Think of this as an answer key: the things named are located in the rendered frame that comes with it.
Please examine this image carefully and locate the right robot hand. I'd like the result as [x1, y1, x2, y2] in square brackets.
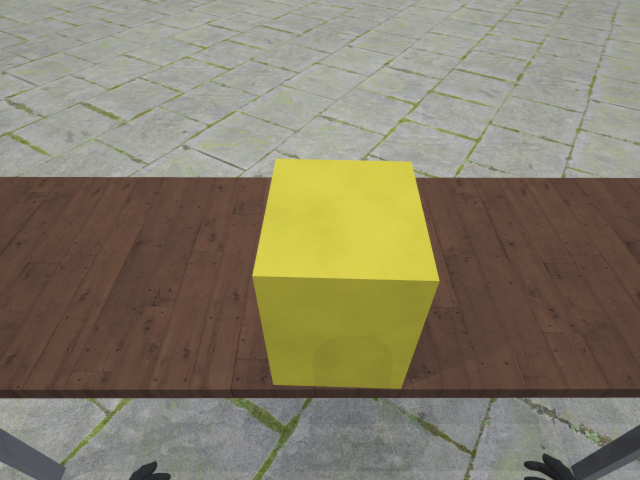
[524, 454, 576, 480]

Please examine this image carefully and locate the table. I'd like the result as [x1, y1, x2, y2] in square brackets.
[0, 177, 640, 480]

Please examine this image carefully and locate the carton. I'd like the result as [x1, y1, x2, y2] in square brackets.
[252, 159, 439, 389]

